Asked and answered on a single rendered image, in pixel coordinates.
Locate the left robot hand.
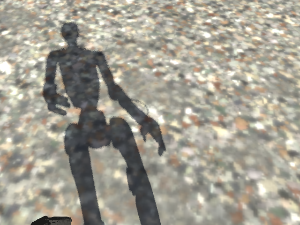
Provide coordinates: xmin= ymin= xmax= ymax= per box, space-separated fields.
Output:
xmin=31 ymin=216 xmax=72 ymax=225

